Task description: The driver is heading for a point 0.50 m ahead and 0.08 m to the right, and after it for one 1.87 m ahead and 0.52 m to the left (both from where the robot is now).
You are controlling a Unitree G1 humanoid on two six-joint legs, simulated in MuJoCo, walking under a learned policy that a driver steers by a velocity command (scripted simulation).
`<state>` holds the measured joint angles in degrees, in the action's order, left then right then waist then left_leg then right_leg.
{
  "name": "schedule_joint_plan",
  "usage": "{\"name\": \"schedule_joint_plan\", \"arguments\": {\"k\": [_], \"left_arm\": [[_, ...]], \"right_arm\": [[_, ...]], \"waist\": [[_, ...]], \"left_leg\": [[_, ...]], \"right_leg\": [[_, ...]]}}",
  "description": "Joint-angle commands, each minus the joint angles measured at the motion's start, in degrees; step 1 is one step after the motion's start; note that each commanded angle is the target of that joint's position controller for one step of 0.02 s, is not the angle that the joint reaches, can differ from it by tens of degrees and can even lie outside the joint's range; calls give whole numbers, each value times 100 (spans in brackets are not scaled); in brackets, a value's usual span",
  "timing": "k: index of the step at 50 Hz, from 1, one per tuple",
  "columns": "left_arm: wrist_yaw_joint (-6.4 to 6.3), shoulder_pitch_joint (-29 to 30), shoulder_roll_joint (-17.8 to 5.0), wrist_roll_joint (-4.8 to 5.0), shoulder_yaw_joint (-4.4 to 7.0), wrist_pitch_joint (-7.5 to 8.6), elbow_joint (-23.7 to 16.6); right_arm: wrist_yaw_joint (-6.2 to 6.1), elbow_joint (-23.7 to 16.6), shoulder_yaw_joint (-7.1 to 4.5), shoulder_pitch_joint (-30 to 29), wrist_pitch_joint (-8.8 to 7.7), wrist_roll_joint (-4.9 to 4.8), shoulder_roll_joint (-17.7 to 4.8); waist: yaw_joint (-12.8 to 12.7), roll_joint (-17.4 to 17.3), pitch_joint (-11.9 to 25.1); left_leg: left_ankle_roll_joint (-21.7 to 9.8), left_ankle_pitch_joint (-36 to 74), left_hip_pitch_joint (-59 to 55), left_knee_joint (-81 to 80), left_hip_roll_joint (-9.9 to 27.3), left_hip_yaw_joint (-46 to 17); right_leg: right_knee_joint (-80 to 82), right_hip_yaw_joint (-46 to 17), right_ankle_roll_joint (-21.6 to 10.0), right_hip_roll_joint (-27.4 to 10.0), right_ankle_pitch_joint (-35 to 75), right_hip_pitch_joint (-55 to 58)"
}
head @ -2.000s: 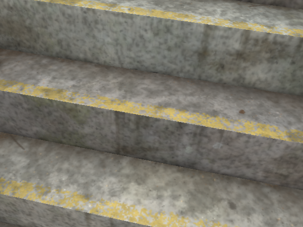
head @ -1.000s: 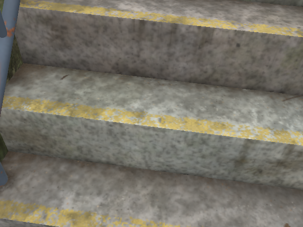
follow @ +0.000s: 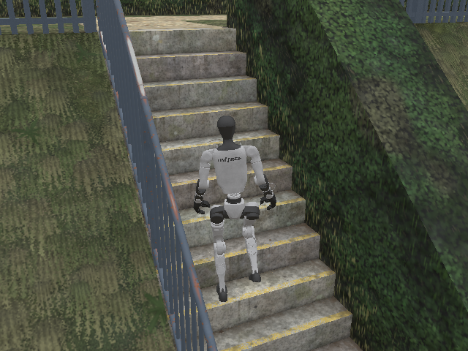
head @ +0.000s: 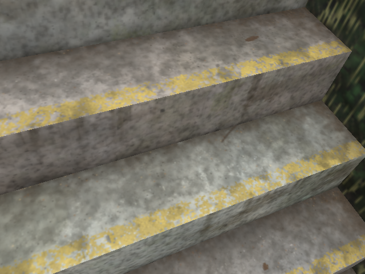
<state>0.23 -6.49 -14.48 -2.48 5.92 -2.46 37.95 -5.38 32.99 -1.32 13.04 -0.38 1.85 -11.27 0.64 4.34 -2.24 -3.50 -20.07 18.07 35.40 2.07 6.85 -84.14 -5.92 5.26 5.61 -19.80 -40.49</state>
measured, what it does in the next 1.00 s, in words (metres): climbs, turning right: right foot, then left foot 0.21 m higher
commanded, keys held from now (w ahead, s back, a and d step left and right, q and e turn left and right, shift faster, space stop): e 0.12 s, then w+e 0.34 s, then w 0.54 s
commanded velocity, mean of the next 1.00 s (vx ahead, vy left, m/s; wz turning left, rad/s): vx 0.32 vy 0.00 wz -0.40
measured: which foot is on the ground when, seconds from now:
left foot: down 0.00-0.46, up 0.48-0.98, down 1.00-1.00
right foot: up 0.00-0.44, down 0.46-1.00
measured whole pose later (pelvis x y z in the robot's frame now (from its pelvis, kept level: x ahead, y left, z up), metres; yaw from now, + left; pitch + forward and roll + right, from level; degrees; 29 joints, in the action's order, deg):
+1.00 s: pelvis +0.19 -0.06 +0.08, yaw -19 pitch +2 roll +5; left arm 0.2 -21.4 -9.6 1.2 3.5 7.2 50.9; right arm -3.4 35.9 2.3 -0.3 1.7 -0.4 -4.1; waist -0.1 3.4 -1.5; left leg -8.0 -40.7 47.7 77.4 -7.4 7.7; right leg -24.0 4.0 -8.3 -6.8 17.5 -9.2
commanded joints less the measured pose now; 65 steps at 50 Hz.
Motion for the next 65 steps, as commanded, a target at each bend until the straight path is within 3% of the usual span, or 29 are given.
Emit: {"name": "schedule_joint_plan", "arguments": {"k": [1,7,13,18,21,22,23,24,25,26,28,30,35,39,41,43,45,46,47,49,50,51,52,53,54,55,56,60,65], "left_arm": [[6,473,-99,-33,-58,-22,-547],[144,337,-90,-153,-73,-46,-578],[205,738,-106,-8,-52,-46,-817],[327,987,-62,114,-127,114,-873],[182,-191,-117,69,-32,298,-487],[103,-1008,-252,31,48,400,-155],[50,-1904,-622,88,176,359,-80],[-71,-1998,-1467,77,407,201,-338],[-199,-1673,-1134,-73,340,144,-533],[-295,-1551,-1212,-180,287,208,-353],[-283,-1931,-743,-131,113,470,90],[-203,-2065,-31,-36,-137,616,365],[-54,-2256,102,-9,-249,1008,858],[-159,-2085,255,108,-365,801,1104],[-301,-1885,-203,180,-234,917,1091],[-280,-1780,-406,305,-120,972,1160],[-253,-1815,-549,335,-52,988,1062],[-200,-1856,-798,309,53,1054,1013],[-122,-2344,-509,434,36,1000,1147],[74,-1752,-1094,396,155,1146,942],[101,-1049,-731,378,57,1149,722],[189,-102,334,158,-199,1054,486],[203,433,904,-74,-328,889,-140],[113,11,1279,-168,-419,704,-676],[80,-334,1272,-416,-556,624,-675],[47,-957,1002,-470,-531,574,-423],[2,-1394,553,-379,-426,573,-139],[-3,-345,224,-124,-390,477,-412],[141,-4,340,-155,-429,471,-580]], "right_arm": [[-118,-320,-194,193,-39,0,-689],[-181,-405,-252,-227,-192,56,-676],[11,-216,-374,114,-201,106,-1005],[177,290,-445,186,-231,123,-1167],[235,612,-388,-180,-108,-111,-1139],[283,660,-307,-223,-53,-189,-938],[337,342,-252,-597,-75,-234,-835],[459,-261,-181,-1211,-149,-195,-543],[461,-143,-210,-1290,-208,-129,-322],[409,-235,-94,-1707,-279,-188,-86],[444,-349,111,-1833,-398,-2,249],[550,-192,137,-1502,-323,21,244],[320,-566,370,-1985,32,-47,848],[290,-1076,454,-3102,121,-284,818],[319,-1419,402,-3320,129,-212,541],[299,-919,439,-2232,145,-227,771],[212,-402,348,-1142,179,-273,752],[202,-363,194,-793,241,-213,459],[173,-198,217,-1109,17,-279,419],[106,413,-1,507,189,-197,-95],[115,772,-133,735,312,-161,-358],[163,1009,-197,573,334,9,-405],[103,717,-258,-419,305,111,-657],[80,569,-296,-1315,189,101,-614],[151,842,-166,-1351,57,-44,-176],[240,1287,-96,-1032,-95,-16,71],[315,1466,-146,-747,-247,55,-82],[298,1895,-210,-207,-545,-19,-352],[108,1893,-424,524,-620,-174,-726]], "waist": [[170,-1425,321],[110,-1244,1000],[321,-993,321],[440,-835,-110],[-232,-545,473],[-592,68,817],[-1108,370,1344],[-1224,1390,2114],[-1144,675,2045],[-969,95,1831],[-646,-636,1531],[-365,-504,1439],[9,85,201],[-111,-26,-768],[-132,231,-764],[135,23,61],[508,465,1237],[710,857,1607],[193,305,1950],[801,-135,2859],[949,-748,2351],[1021,-1558,1315],[688,-1558,796],[-209,-1492,402],[-640,-906,30],[-881,-460,8],[-787,-141,96],[-400,-331,-225],[-187,-677,147]], "left_leg": [[-992,3726,-1886,-941,1336,-1172],[-921,2942,-1868,-1139,1704,-907],[-769,-261,-1761,-2005,2058,-915],[-610,-124,-1767,-2172,1978,-223],[-478,2206,-1353,-628,1587,545],[-346,3403,-986,1062,1136,886],[-54,1170,796,2697,869,839],[337,-663,2825,5143,-436,206],[352,-268,3678,7727,-359,-706],[294,-78,4713,9320,-261,-763],[80,130,5320,9687,-198,-678],[-44,122,5306,10171,-357,-573],[-243,-15,6487,12134,-240,-650],[-114,256,6180,9966,-46,-155],[-122,179,4803,8171,115,170],[-434,-129,2758,6467,75,490],[-550,-1752,1147,5543,-763,571],[-491,-2209,1013,4850,-906,360],[-608,-2125,357,4274,-906,-18],[-300,-2385,-587,3457,-1239,-50],[-512,-2447,-543,2625,-1012,-635],[-1193,-2797,80,1281,-243,-2587],[-1438,-4249,1542,-940,375,-5329],[-1336,-4918,2216,-1350,921,-5972],[-938,-4733,2943,-1071,854,-5441],[-781,-4000,2889,-800,730,-4613],[-855,-3408,2610,-895,705,-4063],[-1123,-2620,1736,-1031,735,-3414],[-1101,-2389,634,-1433,752,-3114]], "right_leg": [[522,343,141,-98,87,-1390],[1145,525,-221,-656,483,-580],[2036,674,-414,-849,-61,-681],[3896,1196,-843,-714,-728,-1],[5258,1577,-1178,-224,432,2003],[5785,1401,-1211,40,783,3089],[6146,-161,-1375,-919,599,4686],[7351,-3605,-2220,-2290,366,5565],[7343,-4234,-2664,-2591,1836,5882],[6848,-3170,-2838,-2496,2074,6191],[5736,-1275,-2219,-1757,4516,6356],[5628,-928,-1921,-1513,4009,5773],[6719,-1529,-2006,-2279,541,3269],[7885,-857,-1806,-1824,-676,1559],[9306,-774,-2072,-1859,448,1285],[9149,459,-1891,-1646,3119,1865],[7416,1089,-1958,-1786,10036,2924],[6457,910,-1939,-2013,11541,3674],[5526,848,-1664,-1879,11030,3265],[4588,1001,-1749,-1759,8863,3139],[3506,994,-1824,-1369,7000,2314],[665,587,-1694,-428,2491,687],[-1637,-1034,-1484,272,1644,-222],[-2861,-1147,-1334,388,1623,-859],[-2766,-930,-1304,59,1824,-949],[-2528,-757,-1190,-43,1667,-914],[-2509,-405,-1015,-94,1372,-907],[-2305,-29,-804,-572,1486,-1807],[269,365,-752,-1137,1967,-1636]]}}
Velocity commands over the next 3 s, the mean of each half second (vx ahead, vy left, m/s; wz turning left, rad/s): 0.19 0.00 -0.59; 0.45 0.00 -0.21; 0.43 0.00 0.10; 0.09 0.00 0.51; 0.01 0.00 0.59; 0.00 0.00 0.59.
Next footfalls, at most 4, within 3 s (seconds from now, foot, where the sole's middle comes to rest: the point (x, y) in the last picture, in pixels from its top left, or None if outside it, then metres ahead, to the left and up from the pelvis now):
0.46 right None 0.11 -0.15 -0.77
1.00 left None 0.34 -0.03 -0.56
1.48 right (285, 265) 0.42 -0.35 -0.56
1.98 left None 0.37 -0.11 -0.56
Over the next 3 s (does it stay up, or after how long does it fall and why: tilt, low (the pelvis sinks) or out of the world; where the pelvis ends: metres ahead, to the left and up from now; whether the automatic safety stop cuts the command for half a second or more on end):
stays up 0.32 -0.28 0.20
